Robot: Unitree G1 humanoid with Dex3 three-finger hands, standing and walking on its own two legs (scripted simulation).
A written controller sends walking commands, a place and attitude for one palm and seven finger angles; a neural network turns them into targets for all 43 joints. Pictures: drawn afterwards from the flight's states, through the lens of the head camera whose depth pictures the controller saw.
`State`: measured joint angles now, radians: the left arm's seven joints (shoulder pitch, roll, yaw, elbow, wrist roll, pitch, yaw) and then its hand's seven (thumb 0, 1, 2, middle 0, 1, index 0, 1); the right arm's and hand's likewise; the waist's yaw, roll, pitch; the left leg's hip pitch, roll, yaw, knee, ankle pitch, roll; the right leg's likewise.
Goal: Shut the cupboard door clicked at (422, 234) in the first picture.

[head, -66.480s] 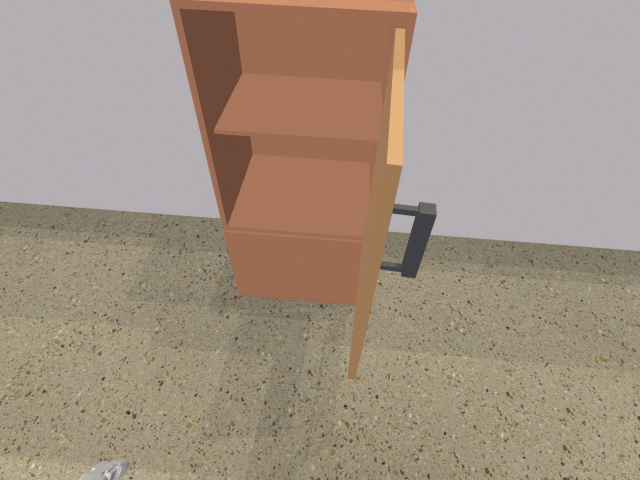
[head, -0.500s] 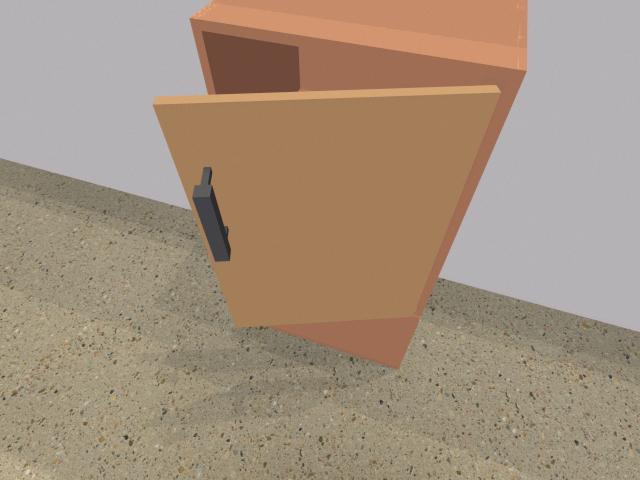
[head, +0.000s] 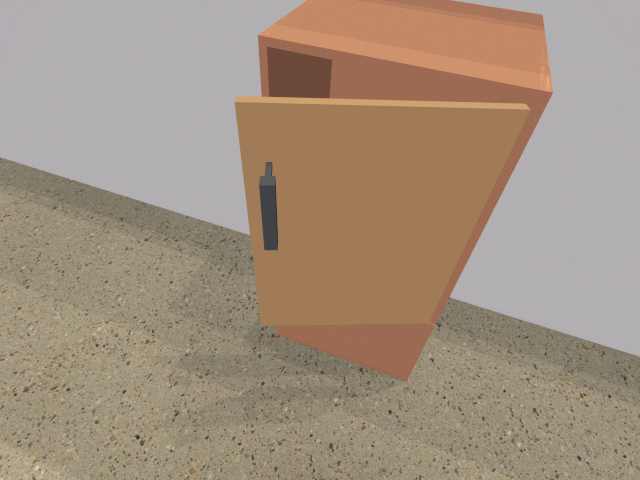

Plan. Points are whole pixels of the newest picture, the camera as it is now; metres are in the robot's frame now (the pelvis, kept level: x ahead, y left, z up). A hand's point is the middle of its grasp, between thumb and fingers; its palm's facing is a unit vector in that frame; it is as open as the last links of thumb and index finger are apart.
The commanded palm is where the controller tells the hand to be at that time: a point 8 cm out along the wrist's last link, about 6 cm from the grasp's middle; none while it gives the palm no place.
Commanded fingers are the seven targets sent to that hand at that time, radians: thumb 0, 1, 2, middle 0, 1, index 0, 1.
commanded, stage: come to a stop and stand still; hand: left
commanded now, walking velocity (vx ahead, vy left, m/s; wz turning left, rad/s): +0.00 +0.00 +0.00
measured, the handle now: (270, 207) +0.52 +0.12 +0.04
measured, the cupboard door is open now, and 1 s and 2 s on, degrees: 23 23 23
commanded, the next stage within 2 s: look again from close up in 0.18 s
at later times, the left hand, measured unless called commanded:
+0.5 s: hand out of the picture +0.02 +0.15 -0.18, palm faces +0.00 -0.99 -0.13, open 7.3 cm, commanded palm none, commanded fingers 0.00 0.90 0.90 -0.20 -0.30 -0.20 -0.30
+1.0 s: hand out of the picture +0.06 +0.17 -0.18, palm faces +0.00 -0.99 -0.15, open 7.3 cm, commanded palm none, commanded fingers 0.00 0.90 0.90 -0.20 -0.30 -0.20 -0.30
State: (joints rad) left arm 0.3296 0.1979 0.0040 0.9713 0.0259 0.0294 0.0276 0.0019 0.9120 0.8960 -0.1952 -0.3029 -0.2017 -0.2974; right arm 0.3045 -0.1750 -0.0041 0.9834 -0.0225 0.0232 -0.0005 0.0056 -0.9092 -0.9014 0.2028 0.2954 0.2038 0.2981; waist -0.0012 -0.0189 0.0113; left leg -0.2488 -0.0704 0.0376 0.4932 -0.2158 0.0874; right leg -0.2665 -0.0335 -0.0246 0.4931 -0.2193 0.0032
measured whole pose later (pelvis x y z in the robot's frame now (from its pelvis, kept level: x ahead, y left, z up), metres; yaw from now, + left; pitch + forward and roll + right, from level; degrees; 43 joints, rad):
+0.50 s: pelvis +0.03 +0.00 +0.00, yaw +0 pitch -1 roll -1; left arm 0.34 0.15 -0.03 1.07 0.02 -0.01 0.04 0.00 0.91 0.90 -0.20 -0.30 -0.20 -0.30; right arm 0.26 -0.15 0.01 1.07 -0.01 -0.01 -0.01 0.01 -0.92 -0.90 0.20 0.30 0.20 0.30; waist 0.01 -0.04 0.02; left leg -0.20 -0.07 0.04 0.44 -0.23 0.08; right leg -0.22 -0.02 0.00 0.43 -0.20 0.03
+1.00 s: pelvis +0.05 +0.00 +0.01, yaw +0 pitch -2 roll -1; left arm 0.28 0.18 -0.02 1.09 0.01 0.00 0.04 0.00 0.92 0.90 -0.19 -0.30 -0.20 -0.30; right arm 0.26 -0.14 0.01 1.13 -0.01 -0.02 -0.02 0.01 -0.92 -0.90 0.20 0.30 0.20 0.30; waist 0.00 -0.05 0.03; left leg -0.13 -0.08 0.03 0.41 -0.26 0.09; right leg -0.15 -0.03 -0.01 0.42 -0.24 0.03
